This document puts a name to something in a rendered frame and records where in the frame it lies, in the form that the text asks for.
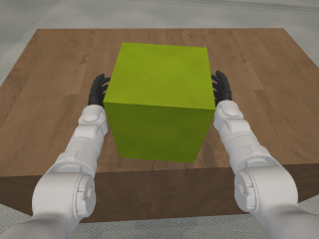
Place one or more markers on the left robot upper arm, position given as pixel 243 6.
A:
pixel 61 201

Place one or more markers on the right robot upper arm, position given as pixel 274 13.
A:
pixel 269 194

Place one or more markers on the pedestal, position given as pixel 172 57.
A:
pixel 273 82

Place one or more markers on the carton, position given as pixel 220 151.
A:
pixel 160 101

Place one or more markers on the right robot forearm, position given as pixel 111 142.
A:
pixel 239 141

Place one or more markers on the left robot hand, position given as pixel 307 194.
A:
pixel 97 95

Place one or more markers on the left robot forearm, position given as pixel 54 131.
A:
pixel 85 145

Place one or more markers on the right robot hand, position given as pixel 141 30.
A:
pixel 223 92

